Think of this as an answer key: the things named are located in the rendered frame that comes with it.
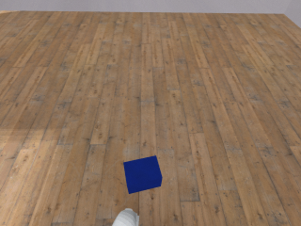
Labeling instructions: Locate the robot left thigh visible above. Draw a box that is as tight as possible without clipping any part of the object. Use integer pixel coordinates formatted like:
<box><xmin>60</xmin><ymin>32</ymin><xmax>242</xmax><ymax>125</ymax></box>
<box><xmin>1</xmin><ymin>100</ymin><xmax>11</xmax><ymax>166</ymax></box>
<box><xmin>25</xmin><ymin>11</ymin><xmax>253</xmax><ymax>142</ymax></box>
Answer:
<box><xmin>112</xmin><ymin>210</ymin><xmax>139</xmax><ymax>226</ymax></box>

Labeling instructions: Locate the carton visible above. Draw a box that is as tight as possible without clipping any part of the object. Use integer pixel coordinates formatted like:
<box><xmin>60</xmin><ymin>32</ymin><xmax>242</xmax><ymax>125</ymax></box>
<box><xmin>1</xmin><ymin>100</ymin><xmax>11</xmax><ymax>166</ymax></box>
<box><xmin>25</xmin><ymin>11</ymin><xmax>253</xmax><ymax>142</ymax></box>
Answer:
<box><xmin>123</xmin><ymin>155</ymin><xmax>163</xmax><ymax>194</ymax></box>

